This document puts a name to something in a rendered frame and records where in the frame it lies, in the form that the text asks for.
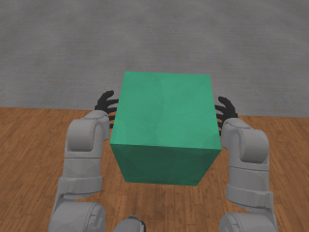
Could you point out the right robot upper arm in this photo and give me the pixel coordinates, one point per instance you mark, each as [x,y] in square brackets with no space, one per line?
[245,222]

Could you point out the robot left shin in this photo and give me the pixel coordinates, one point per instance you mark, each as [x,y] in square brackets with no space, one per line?
[134,217]

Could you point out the carton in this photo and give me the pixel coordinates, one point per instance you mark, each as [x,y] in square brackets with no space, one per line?
[165,129]

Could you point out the robot right hand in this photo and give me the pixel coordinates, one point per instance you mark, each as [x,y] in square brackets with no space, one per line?
[228,112]

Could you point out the robot left thigh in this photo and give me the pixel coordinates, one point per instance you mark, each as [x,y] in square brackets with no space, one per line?
[129,225]

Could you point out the robot left hand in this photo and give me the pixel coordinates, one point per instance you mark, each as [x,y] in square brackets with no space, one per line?
[103,105]

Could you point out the left robot forearm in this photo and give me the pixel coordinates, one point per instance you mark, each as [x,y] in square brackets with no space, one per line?
[83,152]

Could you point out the right robot forearm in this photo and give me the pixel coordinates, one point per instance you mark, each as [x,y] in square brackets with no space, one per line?
[248,185]

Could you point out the left robot upper arm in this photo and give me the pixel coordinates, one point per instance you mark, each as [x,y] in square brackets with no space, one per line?
[72,216]

